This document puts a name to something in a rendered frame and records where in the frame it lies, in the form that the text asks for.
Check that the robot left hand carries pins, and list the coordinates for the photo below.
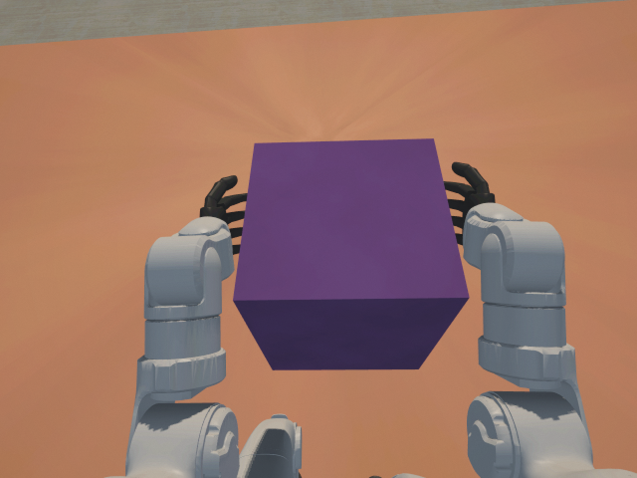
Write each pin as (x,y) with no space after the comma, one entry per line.
(216,206)

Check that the robot left upper arm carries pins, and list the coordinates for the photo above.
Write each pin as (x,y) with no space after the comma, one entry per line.
(185,440)

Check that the robot left forearm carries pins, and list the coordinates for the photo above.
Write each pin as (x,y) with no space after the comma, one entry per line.
(183,277)

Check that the robot right forearm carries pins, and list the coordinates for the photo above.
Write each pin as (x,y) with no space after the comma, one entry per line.
(523,287)

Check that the left robot thigh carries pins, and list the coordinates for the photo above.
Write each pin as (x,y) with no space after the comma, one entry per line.
(273,450)

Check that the carton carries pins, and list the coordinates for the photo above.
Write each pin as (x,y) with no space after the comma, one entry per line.
(348,256)

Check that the robot right hand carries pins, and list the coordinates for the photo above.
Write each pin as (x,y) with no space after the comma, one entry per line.
(475,194)

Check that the robot right upper arm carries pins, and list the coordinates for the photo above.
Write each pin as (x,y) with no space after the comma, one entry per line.
(530,434)

